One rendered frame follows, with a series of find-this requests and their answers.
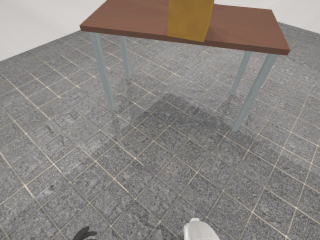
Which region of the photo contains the table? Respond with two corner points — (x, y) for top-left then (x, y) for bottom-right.
(79, 0), (291, 132)

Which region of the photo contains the robot left hand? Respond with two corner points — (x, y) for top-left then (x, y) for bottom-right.
(73, 226), (97, 240)

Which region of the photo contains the robot right shin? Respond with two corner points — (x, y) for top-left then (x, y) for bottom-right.
(190, 218), (200, 222)

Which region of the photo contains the right robot thigh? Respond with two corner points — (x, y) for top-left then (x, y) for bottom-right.
(183, 221), (220, 240)

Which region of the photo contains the carton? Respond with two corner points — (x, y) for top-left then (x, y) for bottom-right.
(167, 0), (215, 42)

